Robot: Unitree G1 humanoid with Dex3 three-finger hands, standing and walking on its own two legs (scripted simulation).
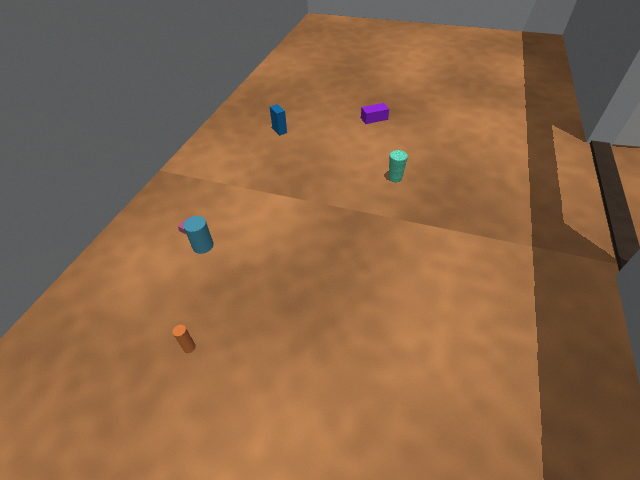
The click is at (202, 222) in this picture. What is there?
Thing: squat round
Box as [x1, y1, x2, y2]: [183, 216, 213, 253]
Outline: 190,217 184,222 183,226 193,250 198,253 206,252 212,247 213,244 205,220 200,216
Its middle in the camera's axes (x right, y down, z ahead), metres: -0.50 -0.01 +1.62
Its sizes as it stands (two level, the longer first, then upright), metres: 0.090 0.090 0.139
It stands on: the floor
